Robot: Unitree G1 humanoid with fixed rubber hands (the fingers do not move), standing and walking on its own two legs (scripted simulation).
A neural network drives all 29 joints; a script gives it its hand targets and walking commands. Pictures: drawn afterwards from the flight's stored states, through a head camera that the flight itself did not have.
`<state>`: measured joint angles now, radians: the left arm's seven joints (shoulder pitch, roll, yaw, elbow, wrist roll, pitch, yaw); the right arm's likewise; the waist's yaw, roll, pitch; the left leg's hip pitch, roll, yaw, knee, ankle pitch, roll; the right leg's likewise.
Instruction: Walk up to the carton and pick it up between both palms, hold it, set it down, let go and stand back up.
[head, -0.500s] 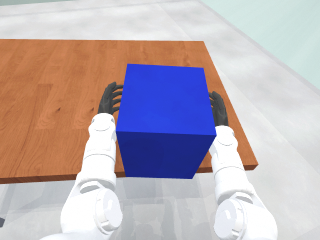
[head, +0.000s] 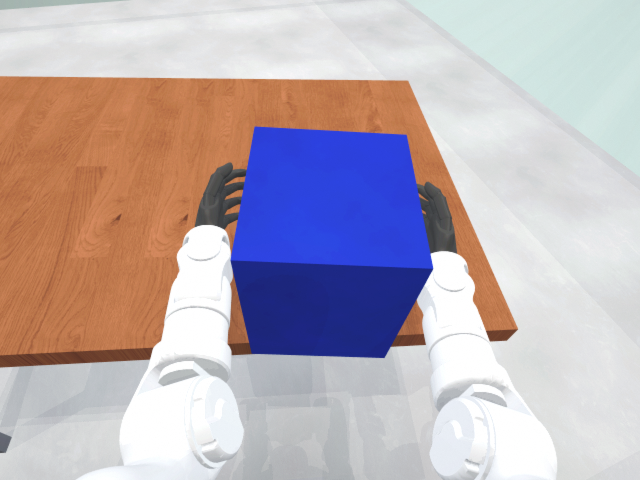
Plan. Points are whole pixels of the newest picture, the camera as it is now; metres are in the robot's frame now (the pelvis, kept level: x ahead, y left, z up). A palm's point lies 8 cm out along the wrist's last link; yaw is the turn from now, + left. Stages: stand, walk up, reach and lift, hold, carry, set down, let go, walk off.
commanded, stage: reach and lift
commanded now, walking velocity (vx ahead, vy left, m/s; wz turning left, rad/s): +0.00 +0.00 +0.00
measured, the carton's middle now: (324, 251) +0.41 +0.00 +0.04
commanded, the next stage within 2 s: none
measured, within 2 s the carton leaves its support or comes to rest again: leaves its support in 0.40 s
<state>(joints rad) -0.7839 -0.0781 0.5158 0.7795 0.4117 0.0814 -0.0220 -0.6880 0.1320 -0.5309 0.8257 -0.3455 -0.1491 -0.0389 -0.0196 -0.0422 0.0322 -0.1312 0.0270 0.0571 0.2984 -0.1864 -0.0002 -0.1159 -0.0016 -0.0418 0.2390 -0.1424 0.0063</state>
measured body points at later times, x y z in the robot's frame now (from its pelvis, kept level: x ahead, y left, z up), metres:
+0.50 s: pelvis -0.01 +0.00 +0.00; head +0.00 +0.02 +0.45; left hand +0.41 +0.16 +0.11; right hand +0.39 -0.13 +0.10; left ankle -0.02 +0.11 -0.75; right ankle -0.01 -0.12 -0.75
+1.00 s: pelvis -0.02 +0.00 +0.00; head -0.04 +0.03 +0.45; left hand +0.39 +0.16 +0.15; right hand +0.38 -0.14 +0.14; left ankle -0.02 +0.11 -0.75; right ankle -0.01 -0.12 -0.75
